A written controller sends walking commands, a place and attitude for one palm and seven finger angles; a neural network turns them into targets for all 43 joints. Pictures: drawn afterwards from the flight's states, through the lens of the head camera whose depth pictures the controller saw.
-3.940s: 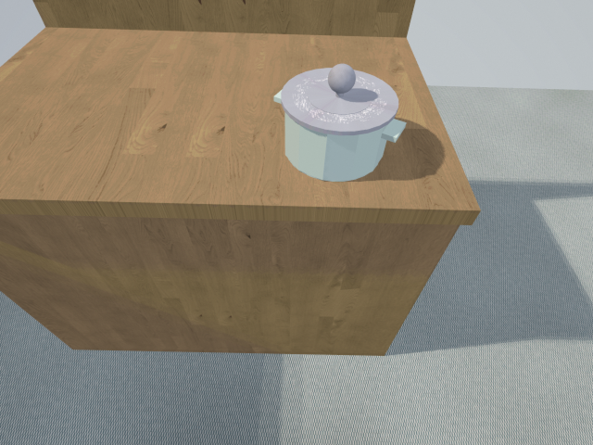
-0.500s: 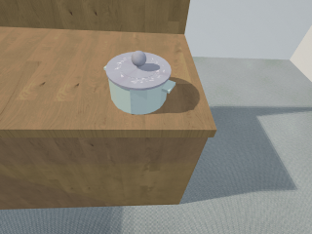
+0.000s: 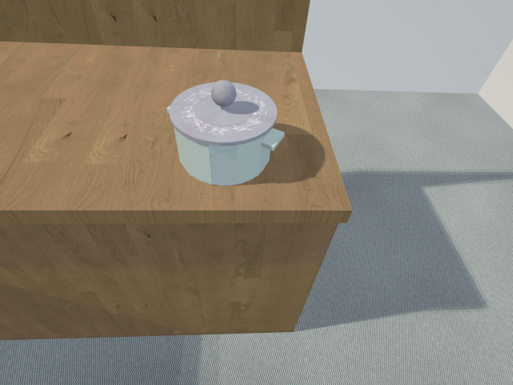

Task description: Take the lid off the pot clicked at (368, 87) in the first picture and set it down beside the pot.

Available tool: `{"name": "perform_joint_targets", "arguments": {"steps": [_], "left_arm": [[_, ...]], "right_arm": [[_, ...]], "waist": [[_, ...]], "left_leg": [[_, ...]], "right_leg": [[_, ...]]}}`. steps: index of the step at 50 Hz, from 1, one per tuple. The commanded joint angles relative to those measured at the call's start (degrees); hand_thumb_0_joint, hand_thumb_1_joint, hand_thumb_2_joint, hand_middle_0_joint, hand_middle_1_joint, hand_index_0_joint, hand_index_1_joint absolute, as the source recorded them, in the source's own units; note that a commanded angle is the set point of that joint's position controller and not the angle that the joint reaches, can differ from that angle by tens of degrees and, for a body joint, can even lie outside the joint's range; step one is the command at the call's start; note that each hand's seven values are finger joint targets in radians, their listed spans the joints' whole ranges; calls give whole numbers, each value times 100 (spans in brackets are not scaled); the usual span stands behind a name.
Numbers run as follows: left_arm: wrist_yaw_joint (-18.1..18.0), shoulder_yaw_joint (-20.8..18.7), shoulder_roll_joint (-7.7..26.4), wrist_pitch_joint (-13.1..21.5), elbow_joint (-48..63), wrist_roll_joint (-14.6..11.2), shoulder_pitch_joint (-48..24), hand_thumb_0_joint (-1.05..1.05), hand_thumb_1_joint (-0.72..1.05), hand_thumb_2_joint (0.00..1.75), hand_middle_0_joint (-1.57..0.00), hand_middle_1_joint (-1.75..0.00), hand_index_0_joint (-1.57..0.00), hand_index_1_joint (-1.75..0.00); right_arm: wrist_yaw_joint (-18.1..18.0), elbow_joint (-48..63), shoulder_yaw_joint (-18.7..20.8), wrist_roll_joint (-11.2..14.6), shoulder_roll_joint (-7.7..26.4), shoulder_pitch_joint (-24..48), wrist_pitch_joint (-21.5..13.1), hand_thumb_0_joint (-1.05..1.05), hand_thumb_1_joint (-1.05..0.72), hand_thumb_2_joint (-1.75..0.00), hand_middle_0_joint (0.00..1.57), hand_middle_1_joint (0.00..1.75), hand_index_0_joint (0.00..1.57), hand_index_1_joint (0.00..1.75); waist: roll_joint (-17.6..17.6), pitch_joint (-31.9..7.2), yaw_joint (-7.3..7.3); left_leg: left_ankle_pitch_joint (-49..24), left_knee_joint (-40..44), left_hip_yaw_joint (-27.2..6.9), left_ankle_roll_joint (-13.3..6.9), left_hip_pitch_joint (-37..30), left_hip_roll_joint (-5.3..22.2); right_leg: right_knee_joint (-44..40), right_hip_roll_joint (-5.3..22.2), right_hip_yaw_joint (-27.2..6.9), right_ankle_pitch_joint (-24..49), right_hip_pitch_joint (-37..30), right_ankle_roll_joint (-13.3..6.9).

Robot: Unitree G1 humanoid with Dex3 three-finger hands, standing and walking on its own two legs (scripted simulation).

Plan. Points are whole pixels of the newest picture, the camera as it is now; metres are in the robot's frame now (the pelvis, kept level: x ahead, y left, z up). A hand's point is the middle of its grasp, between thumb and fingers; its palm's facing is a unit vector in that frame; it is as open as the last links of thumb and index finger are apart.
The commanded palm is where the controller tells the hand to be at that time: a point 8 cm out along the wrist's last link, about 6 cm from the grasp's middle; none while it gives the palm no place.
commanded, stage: shuffle to correct the standing spot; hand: left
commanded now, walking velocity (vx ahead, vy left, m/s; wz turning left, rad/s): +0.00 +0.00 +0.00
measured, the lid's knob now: (223, 93) +0.57 +0.11 +0.17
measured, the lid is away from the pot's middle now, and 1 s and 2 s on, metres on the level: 0.00 0.00 0.00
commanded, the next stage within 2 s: come to a stop and stand still in 0.62 s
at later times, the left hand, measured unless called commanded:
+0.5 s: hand out of the picture +0.00 +0.15 -0.19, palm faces +0.12 -0.98 -0.18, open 7.4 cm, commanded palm none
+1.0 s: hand out of the picture +0.12 +0.08 -0.16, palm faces +0.16 -0.96 -0.24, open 7.3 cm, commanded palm none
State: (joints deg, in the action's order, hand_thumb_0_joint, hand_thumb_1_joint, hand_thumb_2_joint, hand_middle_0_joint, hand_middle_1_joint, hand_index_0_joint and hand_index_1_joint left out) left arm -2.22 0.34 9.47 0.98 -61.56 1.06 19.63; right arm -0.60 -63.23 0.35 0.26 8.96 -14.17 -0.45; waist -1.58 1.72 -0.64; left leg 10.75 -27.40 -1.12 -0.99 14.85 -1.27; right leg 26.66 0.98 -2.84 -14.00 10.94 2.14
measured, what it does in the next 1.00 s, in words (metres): walks ahead: right foot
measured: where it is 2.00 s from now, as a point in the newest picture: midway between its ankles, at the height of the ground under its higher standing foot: outside the picture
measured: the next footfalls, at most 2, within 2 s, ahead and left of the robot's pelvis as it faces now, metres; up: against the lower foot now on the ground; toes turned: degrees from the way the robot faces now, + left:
right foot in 0.78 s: +0.14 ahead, -0.15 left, +0.00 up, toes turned +5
left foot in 1.40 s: +0.11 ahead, +0.05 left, +0.00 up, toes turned +3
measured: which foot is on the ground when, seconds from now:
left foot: down 0.00-0.78, up 0.80-1.00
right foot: down 0.00-0.58, up 0.60-0.76, down 0.78-1.00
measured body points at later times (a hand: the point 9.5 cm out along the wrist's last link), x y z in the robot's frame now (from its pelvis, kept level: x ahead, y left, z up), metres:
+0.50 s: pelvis +0.04 -0.02 -0.01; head +0.05 -0.01 +0.44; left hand -0.01 +0.20 -0.17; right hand +0.05 -0.24 -0.16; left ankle +0.05 +0.11 -0.74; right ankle +0.01 -0.15 -0.74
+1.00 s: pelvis +0.11 -0.10 +0.00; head +0.14 -0.11 +0.45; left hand +0.12 +0.13 -0.14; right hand +0.17 -0.32 -0.16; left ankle +0.10 +0.03 -0.69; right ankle +0.10 -0.16 -0.74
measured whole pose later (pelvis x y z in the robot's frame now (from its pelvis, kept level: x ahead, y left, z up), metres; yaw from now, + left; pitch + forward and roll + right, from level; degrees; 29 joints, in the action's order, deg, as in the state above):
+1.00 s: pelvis +0.11 -0.10 +0.00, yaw +5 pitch -1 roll +2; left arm -2.6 -1.8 7.9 2.2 -57.4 1.1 16.0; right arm -2.0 -61.7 2.4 0.3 10.1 -11.4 1.2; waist -0.2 4.0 -1.5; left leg 25.8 -49.4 1.1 1.9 22.3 -1.3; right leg 28.0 -1.2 4.2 -17.2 10.3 -5.1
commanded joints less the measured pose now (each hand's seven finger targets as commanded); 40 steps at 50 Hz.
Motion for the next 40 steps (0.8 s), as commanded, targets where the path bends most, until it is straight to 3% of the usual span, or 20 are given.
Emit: {"name": "perform_joint_targets", "arguments": {"steps": [1, 4, 7, 10, 13, 18, 22, 24, 26, 27, 29, 30, 32, 33, 35, 36, 37, 38, 39, 40], "left_arm": [[-13, -99, 579, 65, 131, -27, 404, 0, 90, 90, -20, -30, -20, -30], [-11, -113, 567, 61, 143, -25, 395, 0, 90, 90, -20, -30, -20, -30], [18, -135, 546, 53, 93, -17, 421, 0, 90, 90, -20, -30, -20, -30], [53, -181, 553, -9, 146, 18, 437, 0, 90, 90, -20, -30, -20, -30], [85, -218, 543, -12, 182, 22, 522, 0, 90, 90, -20, -30, -20, -30], [92, -271, 542, 40, 231, 2, 579, 0, 90, 90, -20, -30, -20, -30], [79, -326, 619, 78, 188, -15, 674, 0, 90, 90, -20, -30, -20, -30], [80, -342, 596, 80, 185, -9, 643, 0, 90, 90, -20, -30, -20, -30], [82, -340, 549, 83, 177, -1, 576, 0, 90, 90, -20, -30, -20, -30], [87, -326, 474, 84, 168, -1, 594, 0, 90, 90, -20, -30, -20, -30], [87, -298, 329, 75, 282, 13, 443, 0, 90, 90, -20, -30, -20, -30], [78, -297, 337, 72, 385, 26, 194, 0, 90, 90, -20, -30, -20, -30], [96, -357, 362, 80, 533, -7, -109, 0, 90, 90, -20, -30, -20, -30], [123, -375, 346, 78, 554, -40, -91, 0, 90, 90, -20, -30, -20, -30], [195, -412, 252, 70, 474, -74, 245, 0, 90, 90, -20, -30, -20, -30], [225, -429, 228, 63, 361, -67, 622, 0, 90, 90, -20, -30, -20, -30], [228, -465, 318, 81, 232, -34, 938, 0, 90, 90, -20, -30, -20, -30], [159, -532, 737, 120, 168, 0, 1164, 0, 90, 90, -20, -30, -20, -30], [90, -533, 949, 142, 203, -9, 1201, 0, 90, 90, -20, -30, -20, -30], [73, -425, 831, 166, 255, -35, 944, 0, 90, 90, -20, -30, -20, -30]], "right_arm": [[-48, 254, 136, -24, 613, -131, -99, 0, -90, -90, 20, 30, 20, 30], [-59, 243, 136, -29, 613, -148, -109, 0, -90, -90, 20, 30, 20, 30], [-49, 201, 154, -58, 622, -181, -89, 0, -90, -90, 20, 30, 20, 30], [-46, 250, 215, -95, 681, -190, -30, 0, -90, -90, 20, 30, 20, 30], [-51, 304, 238, -106, 640, -264, -32, 0, -90, -90, 20, 30, 20, 30], [-62, 373, 245, -102, 473, -386, -97, 0, -90, -90, 20, 30, 20, 30], [-58, 420, 218, -104, 362, -392, -148, 0, -90, -90, 20, 30, 20, 30], [-72, 414, 214, -103, 324, -424, -181, 0, -90, -90, 20, 30, 20, 30], [-82, 346, 218, -107, 382, -566, -209, 0, -90, -90, 20, 30, 20, 30], [-98, 271, 242, -112, 513, -688, -221, 0, -90, -90, 20, 30, 20, 30], [-180, 169, 359, -150, 893, -1119, -197, 0, -90, -90, 20, 30, 20, 30], [-216, 119, 378, -191, 903, -1293, -179, 0, -90, -90, 20, 30, 20, 30], [-266, 120, 354, -225, 857, -1338, -191, 0, -90, -90, 20, 30, 20, 30], [-279, 177, 363, -225, 841, -1154, -197, 0, -90, -90, 20, 30, 20, 30], [-283, 364, 375, -213, 897, -533, -184, 0, -90, -90, 20, 30, 20, 30], [-273, 435, 384, -188, 908, -223, -169, 0, -90, -90, 20, 30, 20, 30], [-250, 458, 375, -141, 797, -138, -157, 0, -90, -90, 20, 30, 20, 30], [-220, 506, 294, -74, 427, -213, -160, 0, -90, -90, 20, 30, 20, 30], [-222, 651, 265, -58, 296, -102, -111, 0, -90, -90, 20, 30, 20, 30], [-227, 586, 268, -77, 352, -123, -75, 0, -90, -90, 20, 30, 20, 30]], "waist": [[136, 278, 37], [210, 229, 20], [158, 223, 38], [309, 521, 29], [332, 621, -1], [114, 509, 18], [-279, 378, 21], [-262, 357, 60], [49, 296, 148], [512, 189, 170], [1395, 206, 315], [1471, 354, 420], [1179, 388, 422], [992, 342, 330], [1168, -10, 25], [1107, -196, -208], [721, -312, -345], [-762, -405, -421], [-1677, -214, -410], [-974, -163, -269]], "left_leg": [[549, 711, -549, -17, -63, 501], [514, 735, -567, -28, -52, 515], [1246, 767, -657, -55, 28, 526], [2287, 992, -915, -153, 441, 608], [2419, 1010, -1061, -252, 668, 621], [1667, 470, -856, -262, 682, 439], [765, -366, -322, -185, 702, 184], [402, -509, -225, -187, 542, 194], [-107, -308, -437, -249, 202, 386], [-467, -78, -866, -379, -138, 671], [-1392, 562, -2264, -947, -903, 1543], [-2247, 697, -2639, -1186, -1192, 1782], [-3353, 622, -2504, -1310, -1130, 1955], [-3318, 540, -2374, -1290, -1073, 1961], [-2420, 436, -1659, -878, -488, 1613], [-1705, 174, -1220, -588, -116, 1319], [-752, -355, -718, -283, 432, 867], [749, -1112, -129, -7, 1293, 241], [2307, -1989, 199, 138, 1730, -49], [2416, -2339, -93, 146, 1404, 190]], "right_leg": [[-578, 345, -297, -73, 480, -351], [-560, 325, -286, -14, 400, -359], [-541, 292, -189, -700, 414, -344], [-425, 193, -28, -1468, 591, -335], [-324, 165, 43, -1497, 547, -369], [-390, 327, -76, -1335, 419, -501], [-468, 610, -258, -981, 168, -676], [-320, 619, -204, -585, 207, -720], [116, 433, 123, -132, 306, -647], [511, 238, 411, -44, 488, -550], [1572, -184, 835, -925, 1406, -377], [2117, -165, 638, -1737, 1981, -399], [2583, 26, 280, -1990, 2151, -464], [2407, 74, 214, -1968, 2036, -474], [1522, 100, 278, -1472, 1001, -441], [732, -1, 486, -647, 247, -383], [-65, 10, 475, 252, -574, -282], [-590, 695, -311, 836, -1393, -271], [-1024, 1838, -1755, 2075, -1270, -593], [-907, 1955, -1671, 2682, -833, -988]]}}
